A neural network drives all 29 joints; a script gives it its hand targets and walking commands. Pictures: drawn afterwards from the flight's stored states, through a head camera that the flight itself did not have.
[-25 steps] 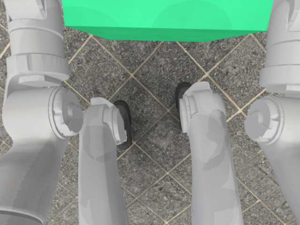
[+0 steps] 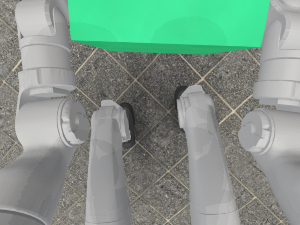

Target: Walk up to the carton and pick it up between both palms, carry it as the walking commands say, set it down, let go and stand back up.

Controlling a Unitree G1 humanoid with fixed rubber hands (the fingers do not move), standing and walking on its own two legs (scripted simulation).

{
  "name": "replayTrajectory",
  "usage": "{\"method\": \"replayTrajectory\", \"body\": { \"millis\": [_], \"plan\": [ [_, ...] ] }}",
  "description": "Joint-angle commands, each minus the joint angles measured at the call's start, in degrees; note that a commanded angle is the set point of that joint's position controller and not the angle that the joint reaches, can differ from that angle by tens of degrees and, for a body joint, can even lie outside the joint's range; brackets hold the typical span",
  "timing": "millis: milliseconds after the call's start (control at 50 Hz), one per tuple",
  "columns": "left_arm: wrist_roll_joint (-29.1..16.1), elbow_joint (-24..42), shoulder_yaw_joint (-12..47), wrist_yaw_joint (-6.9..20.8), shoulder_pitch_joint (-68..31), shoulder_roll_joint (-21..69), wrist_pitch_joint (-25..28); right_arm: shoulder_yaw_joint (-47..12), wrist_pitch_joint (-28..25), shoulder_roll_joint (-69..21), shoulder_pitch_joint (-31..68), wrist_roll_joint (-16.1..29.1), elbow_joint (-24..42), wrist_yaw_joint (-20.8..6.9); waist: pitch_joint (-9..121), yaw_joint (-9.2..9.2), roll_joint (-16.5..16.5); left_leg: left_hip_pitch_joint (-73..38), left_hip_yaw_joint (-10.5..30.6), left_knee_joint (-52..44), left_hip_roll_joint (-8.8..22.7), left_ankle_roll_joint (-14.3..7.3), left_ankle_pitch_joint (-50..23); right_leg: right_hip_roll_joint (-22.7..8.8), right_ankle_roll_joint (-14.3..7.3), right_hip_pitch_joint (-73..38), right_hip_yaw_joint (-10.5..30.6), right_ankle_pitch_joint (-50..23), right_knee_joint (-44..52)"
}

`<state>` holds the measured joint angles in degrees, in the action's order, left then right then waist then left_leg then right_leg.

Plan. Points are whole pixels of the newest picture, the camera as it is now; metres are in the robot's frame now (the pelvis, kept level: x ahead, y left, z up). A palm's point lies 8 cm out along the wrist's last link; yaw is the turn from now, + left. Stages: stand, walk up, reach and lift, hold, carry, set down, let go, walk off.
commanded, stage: reach and lift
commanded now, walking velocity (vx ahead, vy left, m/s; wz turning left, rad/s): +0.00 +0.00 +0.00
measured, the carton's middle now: out of the picture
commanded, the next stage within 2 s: none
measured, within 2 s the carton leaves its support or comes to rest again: neither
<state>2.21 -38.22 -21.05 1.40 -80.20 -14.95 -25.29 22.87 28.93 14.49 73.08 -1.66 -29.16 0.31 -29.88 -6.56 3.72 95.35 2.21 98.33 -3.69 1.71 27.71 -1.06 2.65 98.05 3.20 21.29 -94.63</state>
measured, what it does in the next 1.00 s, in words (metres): rises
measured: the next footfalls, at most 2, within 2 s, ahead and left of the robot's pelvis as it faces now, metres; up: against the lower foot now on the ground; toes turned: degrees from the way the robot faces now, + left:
none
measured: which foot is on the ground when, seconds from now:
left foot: down 0.00-1.00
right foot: down 0.00-1.00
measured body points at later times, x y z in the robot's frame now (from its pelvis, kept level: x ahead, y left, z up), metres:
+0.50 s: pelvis +0.00 +0.00 +0.05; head +0.32 -0.05 +0.35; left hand +0.57 +0.11 -0.03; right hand +0.50 -0.25 -0.05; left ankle +0.14 +0.12 -0.49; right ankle +0.17 -0.14 -0.49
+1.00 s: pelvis +0.03 +0.00 +0.11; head +0.28 -0.04 +0.48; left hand +0.54 +0.12 +0.06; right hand +0.47 -0.25 +0.04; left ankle +0.14 +0.12 -0.49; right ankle +0.17 -0.14 -0.49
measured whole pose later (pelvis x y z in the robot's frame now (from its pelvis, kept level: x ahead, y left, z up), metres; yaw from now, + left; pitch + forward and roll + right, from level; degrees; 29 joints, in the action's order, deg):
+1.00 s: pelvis +0.03 +0.00 +0.11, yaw -1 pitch +24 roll +0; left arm 4.5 -36.2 -21.6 3.3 -57.1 -7.9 -24.4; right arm 21.9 28.5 6.9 51.2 -5.1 -27.5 -1.3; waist -10.4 -5.7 3.6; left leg 75.7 2.4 74.7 -3.3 0.7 23.3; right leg -1.2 2.7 78.3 3.2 17.3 -71.3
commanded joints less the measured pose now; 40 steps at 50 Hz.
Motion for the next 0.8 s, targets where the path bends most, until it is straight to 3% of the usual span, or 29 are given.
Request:
{"method": "replayTrajectory", "body": {
  "millis": [0,20,60,180,280,340,480,540,680,700,780],
  "plan": [
    [-9.9,8.9,29.7,15.8,-36.6,61.6,1.0,-35.8,-2.8,-57.8,46.1,12.4,12.2,-17.5,130.5,-1.34,-2.1,-27.9,-6.0,-13.1,-7.2,-1.9,-8.1,7.4,-1.0,-46.9,-10.5,-12.2,8.9],
    [-10.4,9.1,30.6,15.9,-36.6,62.2,1.0,-35.9,-3.0,-57.6,45.6,12.3,12.6,-17.4,131.0,-2.11,-2.0,-28.4,-5.7,-13.4,-7.1,-1.8,-8.2,7.4,-1.1,-47.4,-10.5,-12.6,9.1],
    [-10.3,9.4,30.8,15.8,-36.7,61.2,1.1,-36.8,-3.0,-57.9,46.1,13.0,13.2,-17.1,131.4,-0.67,-2.0,-28.3,-6.1,-14.3,-7.2,-2.0,-7.5,7.6,-0.9,-49.2,-10.1,-12.0,9.8],
    [-10.7,8.9,31.1,16.7,-35.5,61.0,0.9,-37.6,-2.4,-59.9,44.5,12.5,13.2,-16.5,130.9,-0.90,-3.7,-27.8,-6.5,-16.9,-7.3,-2.6,-5.1,7.6,-0.4,-54.8,-9.3,-10.0,12.8],
    [-10.4,8.6,31.3,17.5,-34.5,60.7,0.9,-37.4,-2.2,-60.8,41.8,12.2,11.8,-16.4,129.8,-0.56,-2.3,-28.3,-6.6,-19.1,-7.2,-2.6,-3.9,7.3,-0.4,-56.9,-8.7,-9.3,15.0],
    [-11.6,11.3,32.9,17.6,-35.1,61.5,1.2,-38.0,-2.2,-61.2,40.7,12.4,12.9,-16.5,133.0,-1.59,-2.2,-32.0,-6.1,-20.3,-7.3,-2.3,-6.0,7.6,-0.5,-58.2,-9.2,-11.2,16.1],
    [-11.8,12.2,33.6,17.6,-31.7,62.8,1.2,-40.6,-2.4,-61.5,40.4,13.2,17.4,-16.4,135.0,-1.14,-2.5,-36.2,-5.6,-23.2,-7.6,-2.4,-7.4,7.8,-0.4,-62.5,-9.0,-12.4,18.9],
    [-10.6,9.2,32.2,17.5,-29.3,63.1,1.2,-39.8,-2.4,-61.4,38.3,12.2,14.8,-16.7,129.5,-0.74,-2.6,-36.0,-5.2,-25.0,-7.3,-2.5,-5.4,7.7,-0.6,-60.5,-9.0,-9.7,20.4],
    [-11.1,13.4,34.6,17.3,-27.3,65.0,1.6,-41.1,-2.8,-62.2,34.5,12.4,17.0,-17.4,132.6,-1.47,-1.8,-43.5,-4.1,-27.8,-7.4,-2.0,-9.3,8.1,-1.0,-63.2,-9.2,-13.1,23.0],
    [-10.5,12.8,34.1,17.3,-27.3,64.3,1.6,-40.1,-2.7,-62.2,33.1,11.7,14.7,-17.5,129.6,-1.16,-1.4,-42.3,-4.1,-28.6,-7.2,-1.9,-7.3,8.0,-1.1,-62.1,-8.9,-11.0,23.6],
    [-9.9,12.0,34.2,17.6,-23.5,66.0,1.6,-41.0,-3.0,-63.0,31.8,11.4,16.2,-17.9,126.3,-0.98,-1.9,-43.4,-3.8,-30.7,-7.3,-2.1,-8.3,8.0,-1.1,-63.7,-8.6,-11.7,25.8]
  ]
}}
